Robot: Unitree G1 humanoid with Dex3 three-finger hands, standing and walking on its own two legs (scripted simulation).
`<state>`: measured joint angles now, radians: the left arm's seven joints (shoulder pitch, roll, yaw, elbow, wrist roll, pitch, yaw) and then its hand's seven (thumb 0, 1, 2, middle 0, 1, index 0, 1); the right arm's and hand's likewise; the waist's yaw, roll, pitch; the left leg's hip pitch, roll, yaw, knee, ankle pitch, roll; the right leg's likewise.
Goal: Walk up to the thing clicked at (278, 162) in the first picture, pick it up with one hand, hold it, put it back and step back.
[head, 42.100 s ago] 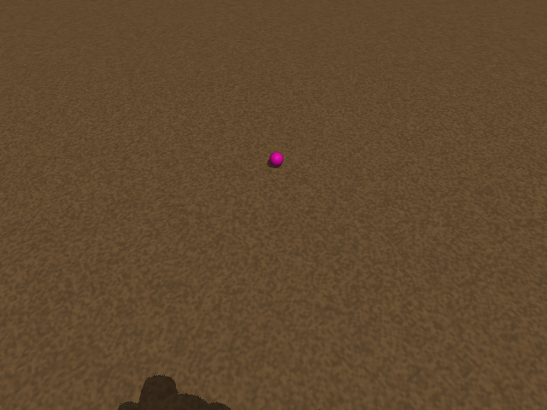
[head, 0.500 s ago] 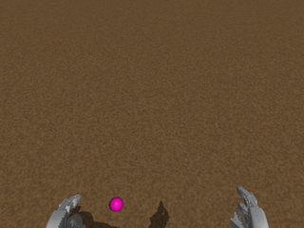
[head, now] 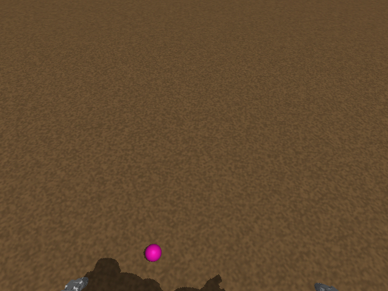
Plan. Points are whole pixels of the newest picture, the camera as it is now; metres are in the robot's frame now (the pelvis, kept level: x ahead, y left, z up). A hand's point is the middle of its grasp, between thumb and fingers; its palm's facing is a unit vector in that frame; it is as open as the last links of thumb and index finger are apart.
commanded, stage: stand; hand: left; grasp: from above
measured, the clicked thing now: (153, 252) +0.39 +0.20 -0.71
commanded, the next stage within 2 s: none
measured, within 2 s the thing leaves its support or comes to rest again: neither
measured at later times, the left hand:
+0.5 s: hand out of the picture +0.03 +0.24 -0.14, palm faces +0.03 -0.95 -0.32, open 7.4 cm
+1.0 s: hand out of the picture +0.04 +0.22 -0.13, palm faces +0.00 -0.95 -0.31, open 7.4 cm
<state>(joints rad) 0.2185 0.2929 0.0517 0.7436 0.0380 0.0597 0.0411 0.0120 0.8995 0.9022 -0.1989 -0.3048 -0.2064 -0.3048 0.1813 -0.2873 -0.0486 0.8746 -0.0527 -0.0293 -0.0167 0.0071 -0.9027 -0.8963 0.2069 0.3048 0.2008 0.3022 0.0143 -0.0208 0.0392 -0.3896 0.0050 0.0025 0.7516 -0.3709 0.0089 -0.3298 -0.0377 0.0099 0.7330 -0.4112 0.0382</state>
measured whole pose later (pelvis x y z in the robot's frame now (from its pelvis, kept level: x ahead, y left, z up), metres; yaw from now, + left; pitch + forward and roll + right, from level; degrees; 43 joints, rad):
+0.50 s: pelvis -0.01 +0.00 +0.03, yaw +0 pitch -5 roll +0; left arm 0.19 0.28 0.04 1.11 0.03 0.01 0.03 0.01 0.90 0.90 -0.20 -0.30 -0.21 -0.30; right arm 0.16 -0.27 -0.05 1.10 -0.03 0.00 -0.02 0.00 -0.90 -0.90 0.21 0.30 0.20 0.30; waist 0.01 0.00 0.07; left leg -0.14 0.00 0.02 0.40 -0.18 0.01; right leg -0.09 -0.05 0.02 0.39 -0.22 0.05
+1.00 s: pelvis -0.01 -0.01 +0.03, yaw -1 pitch -4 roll +0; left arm 0.16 0.28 0.03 1.15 0.02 0.00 0.02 0.01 0.90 0.90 -0.20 -0.30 -0.21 -0.30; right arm 0.16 -0.30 -0.02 1.14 -0.01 0.00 -0.01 0.00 -0.91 -0.90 0.20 0.30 0.20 0.30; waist -0.01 0.01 0.07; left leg -0.13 0.02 0.01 0.37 -0.17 -0.01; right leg -0.09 -0.02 0.01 0.36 -0.21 0.02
